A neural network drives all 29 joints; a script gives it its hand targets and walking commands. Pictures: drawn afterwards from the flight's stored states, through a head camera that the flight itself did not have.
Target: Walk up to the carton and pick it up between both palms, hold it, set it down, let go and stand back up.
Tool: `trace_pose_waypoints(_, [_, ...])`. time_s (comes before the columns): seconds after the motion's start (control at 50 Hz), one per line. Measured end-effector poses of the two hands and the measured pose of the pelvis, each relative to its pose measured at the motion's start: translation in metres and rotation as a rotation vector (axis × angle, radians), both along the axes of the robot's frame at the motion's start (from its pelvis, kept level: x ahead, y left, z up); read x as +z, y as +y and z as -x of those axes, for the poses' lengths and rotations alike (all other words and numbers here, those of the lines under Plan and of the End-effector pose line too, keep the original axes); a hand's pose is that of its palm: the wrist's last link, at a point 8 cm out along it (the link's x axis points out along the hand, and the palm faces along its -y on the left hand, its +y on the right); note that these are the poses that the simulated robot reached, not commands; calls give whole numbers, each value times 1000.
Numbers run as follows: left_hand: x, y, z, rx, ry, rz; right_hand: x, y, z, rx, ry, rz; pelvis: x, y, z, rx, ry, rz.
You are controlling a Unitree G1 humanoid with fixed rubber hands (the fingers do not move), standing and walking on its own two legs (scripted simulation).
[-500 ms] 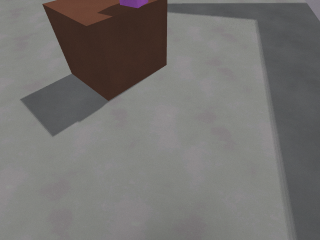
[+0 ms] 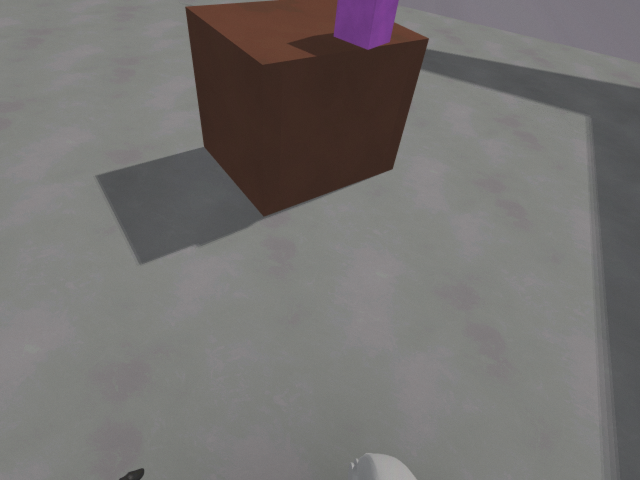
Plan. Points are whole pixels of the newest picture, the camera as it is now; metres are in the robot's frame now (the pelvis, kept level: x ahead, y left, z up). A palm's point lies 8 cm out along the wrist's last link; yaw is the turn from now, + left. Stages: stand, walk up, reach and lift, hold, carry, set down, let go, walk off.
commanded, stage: walk up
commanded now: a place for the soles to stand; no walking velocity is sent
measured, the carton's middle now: (368, 0) +1.75 -0.20 +0.09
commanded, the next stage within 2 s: none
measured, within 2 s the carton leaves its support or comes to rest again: neither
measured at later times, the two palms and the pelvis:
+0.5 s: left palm (205, 401) +0.25 +0.17 -0.09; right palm (502, 312) +0.43 -0.34 -0.09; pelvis +0.27 -0.10 +0.01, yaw +11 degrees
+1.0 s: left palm (226, 254) +0.56 +0.18 -0.11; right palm (466, 229) +0.64 -0.34 -0.08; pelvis +0.53 -0.10 +0.00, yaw +19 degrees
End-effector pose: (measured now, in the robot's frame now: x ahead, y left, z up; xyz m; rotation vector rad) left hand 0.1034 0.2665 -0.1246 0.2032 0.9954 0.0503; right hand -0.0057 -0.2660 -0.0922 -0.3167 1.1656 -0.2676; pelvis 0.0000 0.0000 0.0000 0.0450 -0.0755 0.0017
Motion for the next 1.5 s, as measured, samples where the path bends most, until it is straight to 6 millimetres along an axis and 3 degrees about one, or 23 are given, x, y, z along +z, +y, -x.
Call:
trace_pose_waypoints(0.08, [19, -25, -54, -9, -60, 35, -1, -1, -22, -11, 42, -47, 9, -12, -39, 21, 0, 0])
trace_pose_waypoints(0.14, [28, -43, -91, -9, -82, 35, -5, -12, -54, -6, 54, -78, 11, -25, -73, 37, 9, -1])
trace_pose_waypoints(0.22, [31, -66, -142, 5, -103, -3, -20, -39, -114, 22, 55, -104, 2, -51, -127, 63, 22, -2])
trace_pose_waypoints(0.28, [26, -81, -173, 55, -122, -48, -41, -66, -172, 85, 69, -112, -13, -72, -166, 88, 25, 36])
trace_pose_waypoints(0.36, [24, -93, -173, 163, -61, -87, -43, -84, -267, 197, 25, -114, -12, -87, -204, 126, 7, 42])
trace_pose_waypoints(0.46, [35, -99, -154, 276, 73, -90, -9, -83, -390, 294, -129, -104, 9, -95, -252, 169, 1, 56])
trace_pose_waypoints(0.6, [23, -104, -159, 382, 178, -56, 24, -51, -519, 425, -224, -110, 17, -99, -326, 235, 11, 74])
trace_pose_waypoints(0.72, [-15, -104, -197, 443, 238, 15, 20, -9, -611, 527, -272, -97, -5, -84, -398, 305, 19, 67])
trace_pose_waypoints(0.78, [-33, -102, -232, 422, 265, 39, 11, 0, -640, 526, -296, -71, -18, -77, -427, 318, 17, 29])
trace_pose_waypoints(0.84, [-33, -95, -282, 362, 253, 37, 8, -9, -649, 459, -274, -47, -16, -79, -453, 309, 5, 21])
trace_pose_waypoints(0.94, [-9, -81, -395, 289, 78, -3, 11, -46, -645, 390, -171, -15, -3, -93, -497, 319, -15, 8])
trace_pose_waypoints(1.02, [17, -86, -477, 274, -65, -9, 6, -82, -656, 364, -79, 2, 1, -107, -536, 328, -12, 5])
trace_pose_waypoints(1.08, [28, -99, -525, 267, -122, -20, -5, -107, -684, 355, -51, -2, -3, -120, -571, 333, -1, 7])
trace_pose_waypoints(1.14, [27, -115, -557, 285, -137, -55, -25, -129, -730, 356, -56, -20, -16, -138, -614, 345, 7, 11])
trace_pose_waypoints(1.2, [18, -135, -568, 346, -124, -86, -46, -140, -784, 391, -63, -39, -29, -153, -649, 368, -19, 55])
trace_pose_waypoints(1.24, [14, -148, -564, 408, -86, -79, -47, -136, -821, 424, -75, -56, -28, -158, -668, 388, -23, 47])
trace_pose_waypoints(1.38, [17, -186, -538, 560, 109, -45, -3, -86, -946, 570, -206, -121, 0, -167, -723, 436, -22, 49])
trace_pose_waypoints(1.5, [-2, -199, -541, 616, 227, 13, 20, -47, -1019, 679, -268, -123, 1, -167, -770, 485, 11, 66])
